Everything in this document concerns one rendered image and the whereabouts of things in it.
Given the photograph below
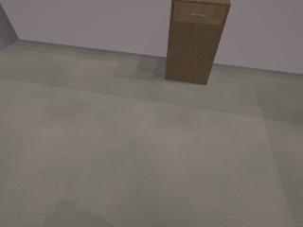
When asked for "cabinet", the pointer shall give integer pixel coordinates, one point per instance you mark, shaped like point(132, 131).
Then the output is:
point(192, 47)

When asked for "drawer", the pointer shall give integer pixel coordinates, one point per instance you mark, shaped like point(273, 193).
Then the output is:
point(213, 14)

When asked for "handle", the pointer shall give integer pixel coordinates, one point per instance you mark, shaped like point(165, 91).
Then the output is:
point(198, 16)

